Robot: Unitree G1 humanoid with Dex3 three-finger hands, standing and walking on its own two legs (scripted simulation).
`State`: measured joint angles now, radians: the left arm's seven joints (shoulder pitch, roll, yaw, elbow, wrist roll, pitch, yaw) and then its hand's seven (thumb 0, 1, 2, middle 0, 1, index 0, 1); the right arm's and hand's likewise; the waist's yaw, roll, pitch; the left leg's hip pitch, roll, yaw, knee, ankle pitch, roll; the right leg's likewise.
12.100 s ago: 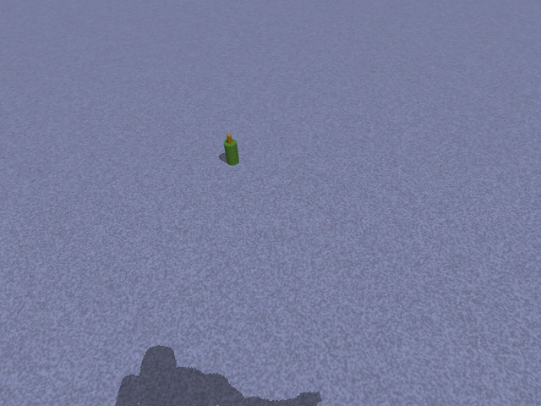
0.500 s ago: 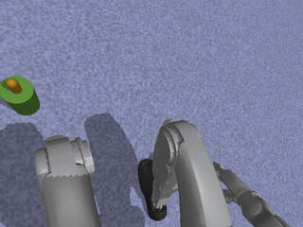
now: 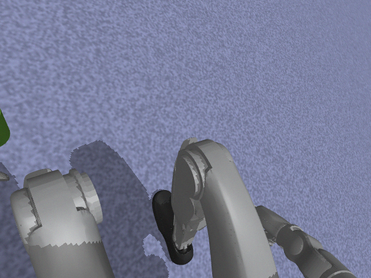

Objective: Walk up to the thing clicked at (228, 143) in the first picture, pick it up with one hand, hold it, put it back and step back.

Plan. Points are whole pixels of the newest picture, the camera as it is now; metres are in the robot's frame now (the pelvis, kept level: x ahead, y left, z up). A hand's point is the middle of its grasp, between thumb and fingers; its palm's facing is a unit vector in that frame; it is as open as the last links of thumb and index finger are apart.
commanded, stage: close in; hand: left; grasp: from the side
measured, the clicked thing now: out of the picture +0.45 +0.28 -0.19
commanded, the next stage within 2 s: rest palm in 0.12 s
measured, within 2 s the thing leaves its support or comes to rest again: leaves its support in 1.48 s
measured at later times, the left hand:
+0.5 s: hand out of the picture +0.42 +0.27 -0.18, palm faces +0.29 -0.96 -0.01, open 15.2 cm
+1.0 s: hand out of the picture +0.44 +0.27 -0.17, palm faces +0.32 -0.95 -0.02, open 9.3 cm
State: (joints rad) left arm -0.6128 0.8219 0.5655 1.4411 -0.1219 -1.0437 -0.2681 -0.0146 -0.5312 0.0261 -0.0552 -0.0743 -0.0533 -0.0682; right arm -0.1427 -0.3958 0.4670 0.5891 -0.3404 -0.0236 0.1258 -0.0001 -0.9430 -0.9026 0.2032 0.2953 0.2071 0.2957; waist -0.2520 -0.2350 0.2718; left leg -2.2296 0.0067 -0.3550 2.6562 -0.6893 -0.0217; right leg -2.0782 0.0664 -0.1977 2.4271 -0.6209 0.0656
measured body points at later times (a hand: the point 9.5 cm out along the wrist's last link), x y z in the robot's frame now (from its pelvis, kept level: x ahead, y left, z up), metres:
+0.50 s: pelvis +0.00 +0.00 +0.00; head +0.23 +0.19 +0.33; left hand +0.40 +0.32 -0.17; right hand +0.16 -0.25 -0.04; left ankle +0.08 +0.13 -0.25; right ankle +0.14 -0.13 -0.25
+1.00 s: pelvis +0.00 +0.00 +0.00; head +0.24 +0.18 +0.33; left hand +0.42 +0.32 -0.17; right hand +0.16 -0.25 -0.03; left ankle +0.08 +0.13 -0.25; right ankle +0.14 -0.13 -0.25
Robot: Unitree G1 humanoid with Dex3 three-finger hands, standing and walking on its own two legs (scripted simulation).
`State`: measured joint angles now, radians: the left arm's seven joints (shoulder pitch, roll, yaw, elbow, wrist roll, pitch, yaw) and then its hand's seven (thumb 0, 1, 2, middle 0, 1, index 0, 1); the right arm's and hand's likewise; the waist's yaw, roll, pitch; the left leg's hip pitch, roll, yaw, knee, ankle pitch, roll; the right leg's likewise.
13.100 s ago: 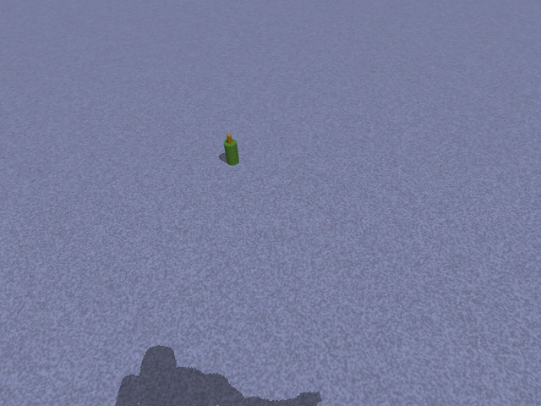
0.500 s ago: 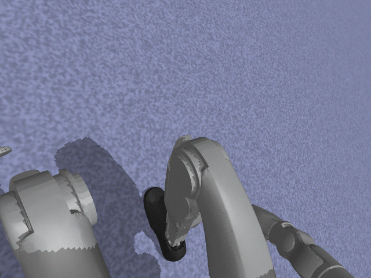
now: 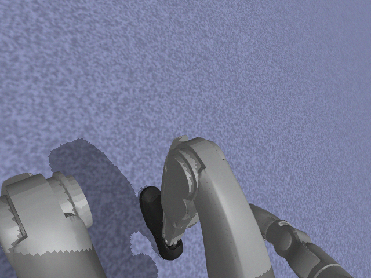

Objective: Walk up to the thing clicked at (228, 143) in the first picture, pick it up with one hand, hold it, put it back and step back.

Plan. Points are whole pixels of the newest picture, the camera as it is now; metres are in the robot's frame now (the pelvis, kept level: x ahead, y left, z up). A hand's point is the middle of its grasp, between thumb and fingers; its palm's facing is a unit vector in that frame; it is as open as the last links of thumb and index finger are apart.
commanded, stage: settle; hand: left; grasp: from the side
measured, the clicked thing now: out of the picture +0.44 +0.29 -0.19
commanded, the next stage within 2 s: none
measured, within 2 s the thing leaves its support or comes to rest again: leaves its support in 0.48 s
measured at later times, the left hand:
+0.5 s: hand out of the picture +0.43 +0.29 -0.17, palm faces +0.33 -0.94 -0.01, open 9.5 cm
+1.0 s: hand out of the picture +0.40 +0.31 -0.05, palm faces +0.32 -0.95 -0.05, open 9.5 cm
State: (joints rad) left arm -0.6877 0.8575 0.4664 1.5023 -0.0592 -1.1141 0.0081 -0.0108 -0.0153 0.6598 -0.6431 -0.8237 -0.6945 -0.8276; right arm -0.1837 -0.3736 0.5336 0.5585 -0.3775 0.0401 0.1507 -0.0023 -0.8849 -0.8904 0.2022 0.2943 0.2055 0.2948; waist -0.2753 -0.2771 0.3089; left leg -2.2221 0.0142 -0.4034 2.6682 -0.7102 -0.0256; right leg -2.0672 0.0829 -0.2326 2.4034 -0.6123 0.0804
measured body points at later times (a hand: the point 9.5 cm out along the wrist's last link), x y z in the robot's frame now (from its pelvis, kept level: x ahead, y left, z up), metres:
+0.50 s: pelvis +0.00 +0.00 +0.01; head +0.23 +0.19 +0.34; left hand +0.41 +0.34 -0.16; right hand +0.17 -0.24 -0.03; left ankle +0.08 +0.13 -0.25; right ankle +0.14 -0.13 -0.25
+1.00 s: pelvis +0.01 -0.01 +0.03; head +0.20 +0.14 +0.41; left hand +0.38 +0.36 -0.05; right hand +0.20 -0.24 -0.05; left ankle +0.08 +0.13 -0.25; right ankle +0.14 -0.13 -0.25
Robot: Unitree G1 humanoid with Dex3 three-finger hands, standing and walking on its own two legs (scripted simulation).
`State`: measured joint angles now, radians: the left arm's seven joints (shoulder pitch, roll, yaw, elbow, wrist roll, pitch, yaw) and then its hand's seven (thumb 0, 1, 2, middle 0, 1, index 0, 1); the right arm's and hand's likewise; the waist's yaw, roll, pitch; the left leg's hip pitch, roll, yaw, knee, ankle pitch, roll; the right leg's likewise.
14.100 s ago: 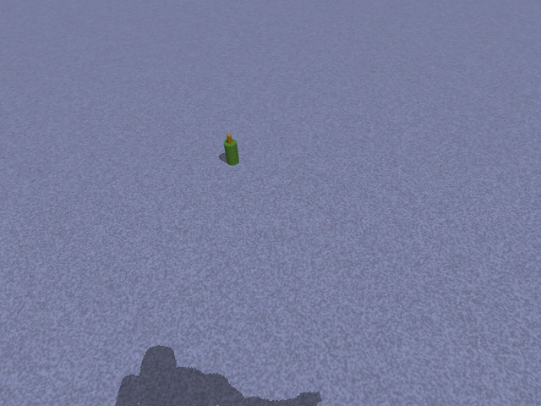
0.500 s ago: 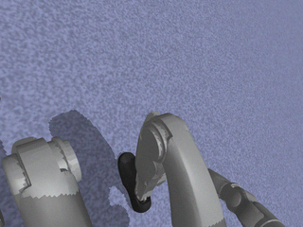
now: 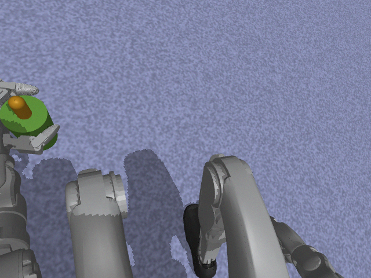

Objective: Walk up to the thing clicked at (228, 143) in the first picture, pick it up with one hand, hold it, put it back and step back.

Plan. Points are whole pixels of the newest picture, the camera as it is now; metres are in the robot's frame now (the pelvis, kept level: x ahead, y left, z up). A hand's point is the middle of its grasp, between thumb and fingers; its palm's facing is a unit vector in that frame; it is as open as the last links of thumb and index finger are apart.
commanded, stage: settle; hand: left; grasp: from the side
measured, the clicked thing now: (30, 121) +0.42 +0.29 -0.10
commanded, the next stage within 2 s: lift in 1.10 s
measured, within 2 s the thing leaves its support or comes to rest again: neither
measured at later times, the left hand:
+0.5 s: hand (28, 94) +0.44 +0.27 -0.02, palm faces +0.22 -0.97 -0.06, open 9.6 cm
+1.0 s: hand (21, 86) +0.43 +0.27 +0.02, palm faces +0.24 -0.97 -0.06, open 9.7 cm
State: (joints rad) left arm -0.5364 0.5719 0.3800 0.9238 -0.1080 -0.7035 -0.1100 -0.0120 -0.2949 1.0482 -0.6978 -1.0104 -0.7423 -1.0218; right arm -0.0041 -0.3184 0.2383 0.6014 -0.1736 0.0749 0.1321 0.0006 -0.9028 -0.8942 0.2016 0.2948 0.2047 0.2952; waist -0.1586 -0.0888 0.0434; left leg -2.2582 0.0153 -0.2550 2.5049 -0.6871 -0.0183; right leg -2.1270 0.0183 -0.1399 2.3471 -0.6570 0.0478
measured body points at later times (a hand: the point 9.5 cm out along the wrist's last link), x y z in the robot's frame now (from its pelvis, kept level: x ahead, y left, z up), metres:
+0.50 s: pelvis +0.02 -0.01 +0.03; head +0.23 +0.07 +0.42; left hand +0.42 +0.32 -0.01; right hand +0.17 -0.27 -0.08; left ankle +0.08 +0.13 -0.28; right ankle +0.12 -0.13 -0.28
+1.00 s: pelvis +0.01 -0.01 +0.05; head +0.21 +0.06 +0.45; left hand +0.41 +0.32 +0.02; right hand +0.17 -0.27 -0.07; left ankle +0.08 +0.13 -0.28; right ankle +0.12 -0.13 -0.28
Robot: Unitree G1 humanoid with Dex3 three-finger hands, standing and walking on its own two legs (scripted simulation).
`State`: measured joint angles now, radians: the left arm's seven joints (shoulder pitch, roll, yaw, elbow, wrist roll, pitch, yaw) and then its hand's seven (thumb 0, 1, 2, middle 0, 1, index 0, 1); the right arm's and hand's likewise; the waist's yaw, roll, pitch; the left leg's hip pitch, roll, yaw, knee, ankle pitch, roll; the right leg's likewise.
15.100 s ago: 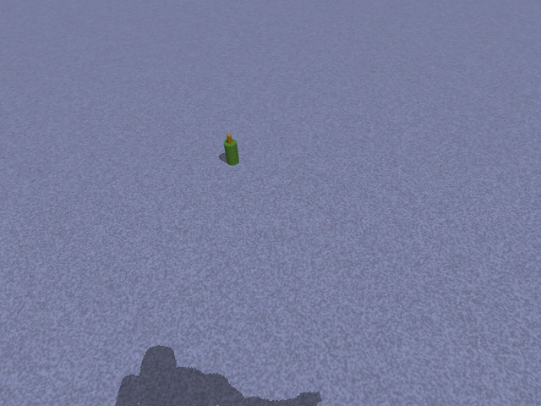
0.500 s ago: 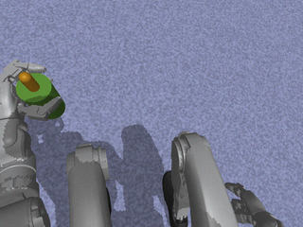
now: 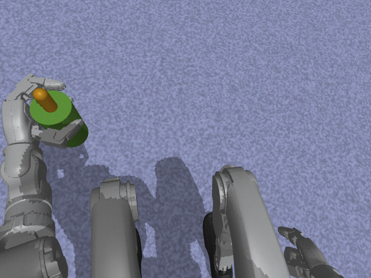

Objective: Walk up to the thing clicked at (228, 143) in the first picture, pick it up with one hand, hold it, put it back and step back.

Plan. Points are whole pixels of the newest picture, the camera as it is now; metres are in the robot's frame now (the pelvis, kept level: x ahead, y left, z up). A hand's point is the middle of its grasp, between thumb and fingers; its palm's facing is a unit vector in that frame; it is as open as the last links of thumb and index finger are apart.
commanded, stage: settle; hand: left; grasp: from the side
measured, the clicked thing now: (58, 116) +0.45 +0.24 -0.05
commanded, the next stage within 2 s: lift in 0.10 s
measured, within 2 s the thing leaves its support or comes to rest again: neither
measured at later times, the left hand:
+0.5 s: hand (52, 110) +0.44 +0.24 +0.00, palm faces +0.11 -0.99 -0.06, open 9.7 cm
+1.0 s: hand (3, 79) +0.41 +0.22 +0.15, palm faces +0.11 -0.99 -0.07, open 9.7 cm
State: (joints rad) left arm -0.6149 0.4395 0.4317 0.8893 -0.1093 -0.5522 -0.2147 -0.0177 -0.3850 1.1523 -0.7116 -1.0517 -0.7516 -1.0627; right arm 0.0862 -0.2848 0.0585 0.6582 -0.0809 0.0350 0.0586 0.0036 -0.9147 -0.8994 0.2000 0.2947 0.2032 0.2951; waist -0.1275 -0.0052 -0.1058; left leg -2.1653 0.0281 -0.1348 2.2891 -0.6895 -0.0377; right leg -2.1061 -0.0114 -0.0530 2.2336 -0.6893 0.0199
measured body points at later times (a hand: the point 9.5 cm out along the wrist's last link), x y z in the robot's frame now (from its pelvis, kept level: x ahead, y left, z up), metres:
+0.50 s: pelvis +0.00 +0.00 +0.02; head +0.19 +0.04 +0.42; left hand +0.43 +0.29 +0.01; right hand +0.12 -0.27 -0.10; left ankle +0.08 +0.14 -0.33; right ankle +0.10 -0.13 -0.33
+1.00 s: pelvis +0.02 +0.00 +0.14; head +0.19 +0.03 +0.55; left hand +0.40 +0.28 +0.16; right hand +0.19 -0.25 +0.02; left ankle +0.08 +0.14 -0.33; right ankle +0.10 -0.13 -0.33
